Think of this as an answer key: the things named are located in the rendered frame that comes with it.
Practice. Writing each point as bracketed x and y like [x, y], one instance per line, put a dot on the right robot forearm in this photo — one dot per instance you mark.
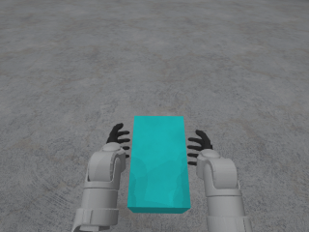
[223, 192]

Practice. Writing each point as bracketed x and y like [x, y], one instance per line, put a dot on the carton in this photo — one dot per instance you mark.
[158, 175]

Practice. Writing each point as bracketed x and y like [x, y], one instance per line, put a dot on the left robot forearm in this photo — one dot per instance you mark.
[98, 210]

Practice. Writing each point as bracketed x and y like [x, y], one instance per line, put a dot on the robot left hand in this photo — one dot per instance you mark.
[114, 134]

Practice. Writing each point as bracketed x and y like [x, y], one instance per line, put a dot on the robot right hand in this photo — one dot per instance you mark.
[205, 144]

